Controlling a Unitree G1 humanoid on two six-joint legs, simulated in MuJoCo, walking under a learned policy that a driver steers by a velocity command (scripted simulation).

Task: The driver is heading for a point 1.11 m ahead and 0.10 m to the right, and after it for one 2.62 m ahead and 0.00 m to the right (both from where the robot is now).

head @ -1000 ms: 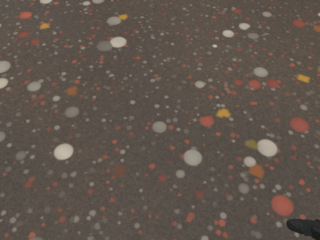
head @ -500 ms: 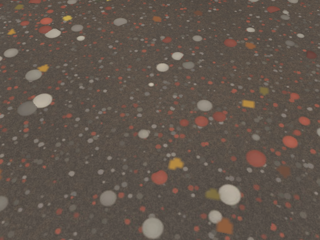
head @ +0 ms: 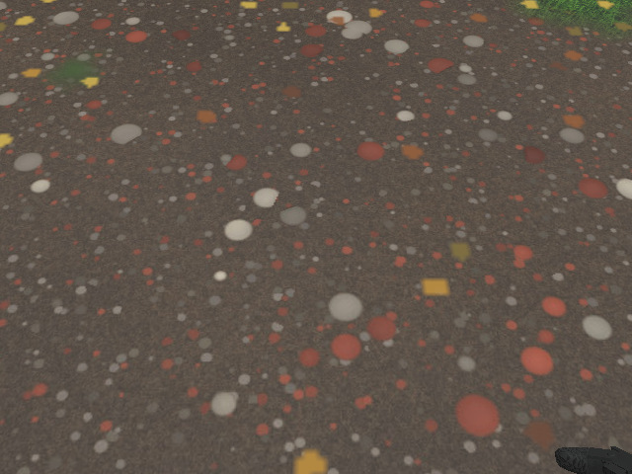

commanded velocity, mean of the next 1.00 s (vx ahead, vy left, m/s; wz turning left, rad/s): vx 0.50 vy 0.00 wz -0.32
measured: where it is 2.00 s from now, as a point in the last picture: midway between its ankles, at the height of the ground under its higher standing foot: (412, 256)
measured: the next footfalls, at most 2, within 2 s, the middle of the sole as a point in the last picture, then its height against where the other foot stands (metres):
right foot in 0.46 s outside the picture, level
left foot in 1.00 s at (378, 360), level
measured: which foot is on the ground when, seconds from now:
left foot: down 0.00-0.48, up 0.50-0.98, down 1.00-1.00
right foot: up 0.00-0.44, down 0.46-1.00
